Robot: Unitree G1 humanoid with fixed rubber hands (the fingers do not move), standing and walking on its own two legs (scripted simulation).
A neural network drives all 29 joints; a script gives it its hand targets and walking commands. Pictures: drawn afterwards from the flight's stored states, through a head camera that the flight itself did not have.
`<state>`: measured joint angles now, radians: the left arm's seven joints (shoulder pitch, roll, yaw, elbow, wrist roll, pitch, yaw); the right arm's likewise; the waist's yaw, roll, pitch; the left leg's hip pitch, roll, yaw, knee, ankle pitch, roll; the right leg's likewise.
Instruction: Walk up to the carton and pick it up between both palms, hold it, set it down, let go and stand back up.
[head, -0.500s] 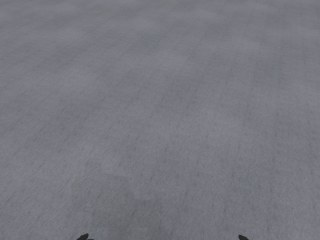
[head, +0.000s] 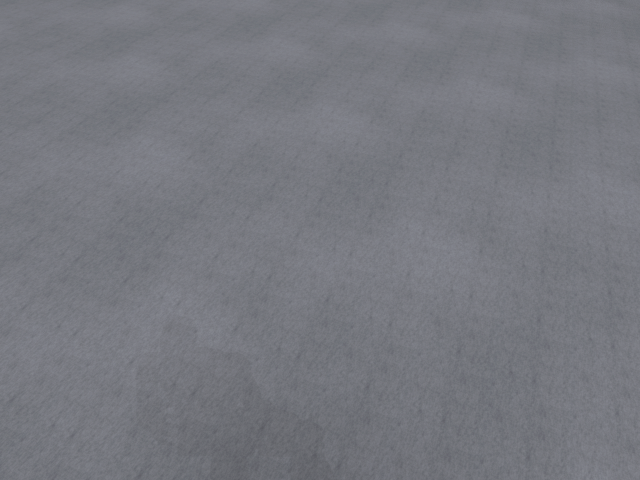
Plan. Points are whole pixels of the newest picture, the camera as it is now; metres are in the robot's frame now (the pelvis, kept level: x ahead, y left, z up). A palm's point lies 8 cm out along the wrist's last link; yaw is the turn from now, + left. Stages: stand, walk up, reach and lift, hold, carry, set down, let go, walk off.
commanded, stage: stand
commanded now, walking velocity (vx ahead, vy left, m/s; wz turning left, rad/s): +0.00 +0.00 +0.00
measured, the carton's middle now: out of the picture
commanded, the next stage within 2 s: walk up in 0.48 s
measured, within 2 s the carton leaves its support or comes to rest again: neither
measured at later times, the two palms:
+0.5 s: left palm out of the picture +0.00 +0.23 -0.14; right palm out of the picture +0.00 -0.20 -0.14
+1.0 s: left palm out of the picture -0.05 +0.27 -0.14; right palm out of the picture +0.11 -0.24 -0.12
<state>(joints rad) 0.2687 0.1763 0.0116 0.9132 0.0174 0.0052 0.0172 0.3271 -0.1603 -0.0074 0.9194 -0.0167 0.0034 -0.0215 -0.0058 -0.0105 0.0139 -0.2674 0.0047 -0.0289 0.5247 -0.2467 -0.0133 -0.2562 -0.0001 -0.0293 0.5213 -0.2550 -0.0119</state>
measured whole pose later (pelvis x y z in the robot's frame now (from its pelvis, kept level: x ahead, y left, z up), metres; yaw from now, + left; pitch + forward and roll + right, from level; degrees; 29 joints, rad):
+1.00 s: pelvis -0.02 +0.01 +0.00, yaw +12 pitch +0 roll +0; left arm 0.26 0.22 0.08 1.00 0.04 -0.01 0.07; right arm 0.16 -0.24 -0.10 0.93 -0.03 0.05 0.00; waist 0.00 -0.02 0.07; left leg -0.50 0.04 0.05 0.98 -0.45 -0.04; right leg -0.25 -0.12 -0.21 0.50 -0.24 0.02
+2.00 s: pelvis -0.02 -0.01 +0.02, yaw +41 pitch -2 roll +4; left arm 0.26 0.18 0.02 0.91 0.00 0.01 0.04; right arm 0.25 -0.30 -0.09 0.99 -0.02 0.07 0.02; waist -0.02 0.05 0.05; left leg -0.50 0.01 -0.08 1.09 -0.26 -0.06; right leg -0.15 -0.07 -0.21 0.39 -0.22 -0.07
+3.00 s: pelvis -0.04 +0.14 +0.01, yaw +70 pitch +3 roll -2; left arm 0.02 0.21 0.06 0.93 0.04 0.00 -0.02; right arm 0.57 -0.12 -0.05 1.05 -0.02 -0.07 0.01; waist -0.13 -0.01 -0.04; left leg 0.00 -0.09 -0.16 0.20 -0.24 0.11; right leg -0.62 -0.08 -0.04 0.82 -0.19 0.07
